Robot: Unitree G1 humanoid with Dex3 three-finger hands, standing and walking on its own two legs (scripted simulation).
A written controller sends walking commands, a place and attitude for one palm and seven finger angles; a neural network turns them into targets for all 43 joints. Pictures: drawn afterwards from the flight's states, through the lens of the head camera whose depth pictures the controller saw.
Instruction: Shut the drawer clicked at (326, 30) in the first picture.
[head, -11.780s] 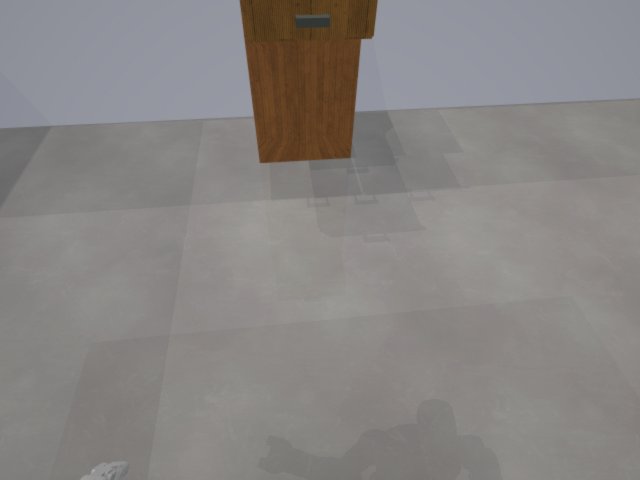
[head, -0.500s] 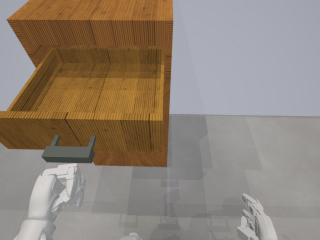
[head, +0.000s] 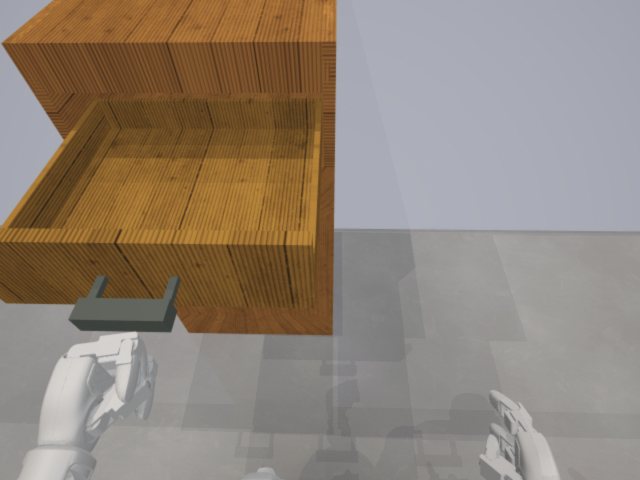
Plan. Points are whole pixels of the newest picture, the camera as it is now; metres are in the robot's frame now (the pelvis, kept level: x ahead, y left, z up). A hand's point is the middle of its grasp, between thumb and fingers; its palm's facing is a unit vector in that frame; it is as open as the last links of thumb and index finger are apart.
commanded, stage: push the drawer shut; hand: left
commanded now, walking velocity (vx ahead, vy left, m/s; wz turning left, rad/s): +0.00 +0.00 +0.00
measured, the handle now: (131, 298) +0.31 +0.24 +0.07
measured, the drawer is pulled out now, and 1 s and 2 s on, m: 0.30 0.21 0.08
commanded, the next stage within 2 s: none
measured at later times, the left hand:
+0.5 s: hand (148, 351) +0.25 +0.20 +0.07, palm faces +0.03 -1.00 -0.06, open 3.0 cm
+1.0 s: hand (163, 292) +0.32 +0.21 +0.07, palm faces +0.02 -1.00 -0.04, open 2.9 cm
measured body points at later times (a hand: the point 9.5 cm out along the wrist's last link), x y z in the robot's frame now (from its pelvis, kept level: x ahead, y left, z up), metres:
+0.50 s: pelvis -0.01 +0.01 +0.00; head +0.03 -0.01 +0.45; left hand +0.24 +0.26 +0.07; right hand +0.15 -0.24 -0.09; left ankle +0.02 +0.14 -0.69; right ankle -0.03 -0.10 -0.69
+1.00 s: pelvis -0.02 +0.01 +0.01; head +0.03 +0.01 +0.45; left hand +0.31 +0.26 +0.07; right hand +0.11 -0.24 -0.10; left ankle +0.02 +0.14 -0.69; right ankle -0.03 -0.10 -0.69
